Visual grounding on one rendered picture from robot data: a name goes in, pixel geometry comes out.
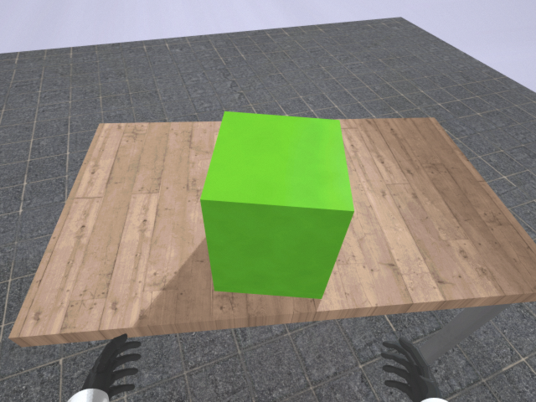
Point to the carton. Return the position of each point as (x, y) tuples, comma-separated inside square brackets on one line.
[(276, 204)]

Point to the table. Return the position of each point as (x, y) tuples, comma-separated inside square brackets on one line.
[(129, 252)]

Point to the right robot hand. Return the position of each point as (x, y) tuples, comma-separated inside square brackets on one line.
[(421, 381)]

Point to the left robot hand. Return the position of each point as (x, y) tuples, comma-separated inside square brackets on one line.
[(101, 376)]

